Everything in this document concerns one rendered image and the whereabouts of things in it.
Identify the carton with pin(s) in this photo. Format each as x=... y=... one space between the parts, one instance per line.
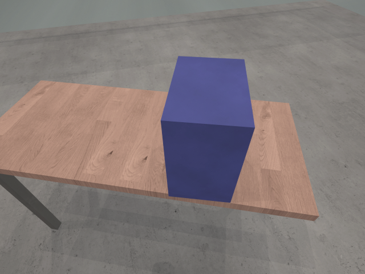
x=207 y=125

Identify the table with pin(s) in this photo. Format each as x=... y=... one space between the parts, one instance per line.
x=111 y=138

